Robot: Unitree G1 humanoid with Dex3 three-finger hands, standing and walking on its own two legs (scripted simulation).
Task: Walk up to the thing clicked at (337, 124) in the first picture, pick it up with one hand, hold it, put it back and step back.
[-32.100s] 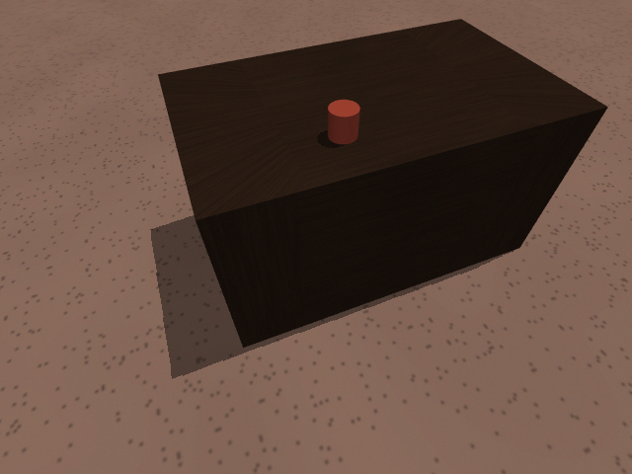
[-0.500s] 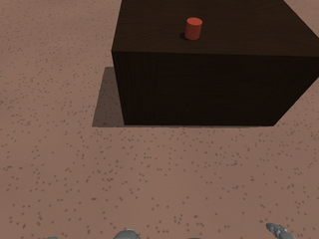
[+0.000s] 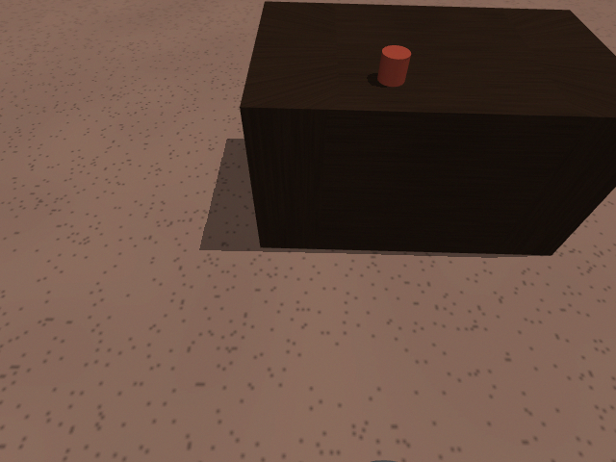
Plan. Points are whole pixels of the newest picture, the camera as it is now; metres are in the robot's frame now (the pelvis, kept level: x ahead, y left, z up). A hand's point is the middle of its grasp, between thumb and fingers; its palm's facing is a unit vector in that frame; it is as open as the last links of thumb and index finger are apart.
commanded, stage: step back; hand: right
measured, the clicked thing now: (393, 66) +1.13 -0.22 -0.07
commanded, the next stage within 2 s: stand in 0.44 s
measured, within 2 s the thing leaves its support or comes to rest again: neither
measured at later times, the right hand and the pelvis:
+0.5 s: hand out of the picture +0.11 -0.28 -0.16, palm faces -0.03 +0.94 -0.35, open 7.4 cm; pelvis +0.03 -0.03 +0.00, yaw +1 degrees
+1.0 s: hand out of the picture +0.11 -0.28 -0.14, palm faces -0.03 +0.95 -0.32, open 7.4 cm; pelvis +0.02 -0.04 +0.02, yaw +0 degrees
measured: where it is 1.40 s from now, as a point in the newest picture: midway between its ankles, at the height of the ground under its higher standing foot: outside the picture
